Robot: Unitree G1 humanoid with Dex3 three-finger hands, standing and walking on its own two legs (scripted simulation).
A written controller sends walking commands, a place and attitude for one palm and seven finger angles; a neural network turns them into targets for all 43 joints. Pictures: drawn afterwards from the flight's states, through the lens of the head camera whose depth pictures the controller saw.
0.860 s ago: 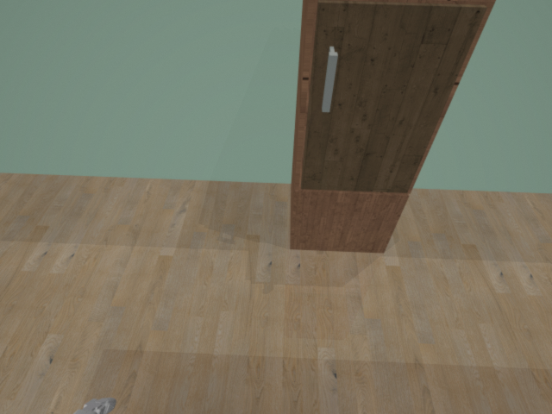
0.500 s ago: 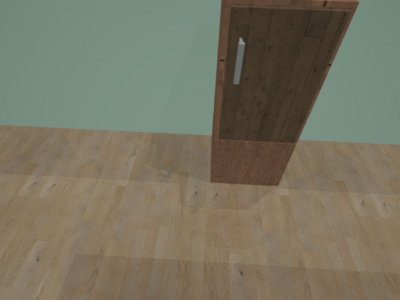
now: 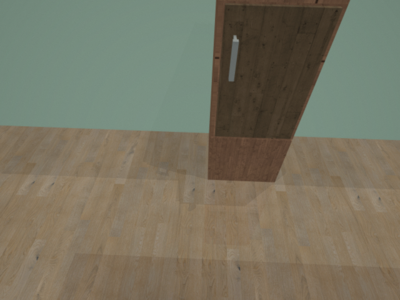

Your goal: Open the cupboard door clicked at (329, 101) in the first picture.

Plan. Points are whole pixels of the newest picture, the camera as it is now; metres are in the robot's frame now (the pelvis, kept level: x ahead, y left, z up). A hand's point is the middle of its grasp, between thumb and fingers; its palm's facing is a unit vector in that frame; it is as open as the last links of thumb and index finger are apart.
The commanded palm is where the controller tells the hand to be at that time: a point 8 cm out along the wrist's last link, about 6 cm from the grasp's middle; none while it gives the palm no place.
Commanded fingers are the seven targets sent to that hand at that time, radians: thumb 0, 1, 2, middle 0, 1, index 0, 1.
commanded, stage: stand and wait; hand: left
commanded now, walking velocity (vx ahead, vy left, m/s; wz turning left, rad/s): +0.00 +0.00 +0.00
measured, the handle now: (233, 58) +0.90 -0.07 +0.05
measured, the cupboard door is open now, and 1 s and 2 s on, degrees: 0 0 0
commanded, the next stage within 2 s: look at it before walking up in 0.04 s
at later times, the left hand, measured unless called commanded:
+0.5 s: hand out of the picture +0.07 +0.24 -0.16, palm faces -0.04 -0.95 -0.32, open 7.4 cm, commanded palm none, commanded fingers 0.00 0.90 0.90 -0.20 -0.30 -0.20 -0.30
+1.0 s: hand out of the picture +0.06 +0.22 -0.17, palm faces -0.05 -0.96 -0.28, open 7.4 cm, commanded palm none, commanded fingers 0.00 0.90 0.90 -0.20 -0.30 -0.20 -0.30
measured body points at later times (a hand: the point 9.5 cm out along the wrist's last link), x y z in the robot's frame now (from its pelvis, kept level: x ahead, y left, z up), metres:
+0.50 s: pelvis +0.00 +0.00 +0.00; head +0.01 +0.00 +0.45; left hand +0.07 +0.29 -0.13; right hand +0.07 -0.29 -0.13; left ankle +0.00 +0.13 -0.75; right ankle +0.00 -0.11 -0.75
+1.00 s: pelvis +0.02 +0.00 +0.00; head +0.01 +0.00 +0.45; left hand +0.07 +0.27 -0.15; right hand +0.08 -0.27 -0.15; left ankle +0.00 +0.13 -0.75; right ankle +0.00 -0.11 -0.74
